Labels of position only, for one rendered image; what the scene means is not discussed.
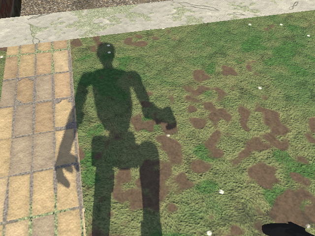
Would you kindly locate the robot right hand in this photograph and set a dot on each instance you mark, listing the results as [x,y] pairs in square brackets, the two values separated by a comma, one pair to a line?
[284,229]

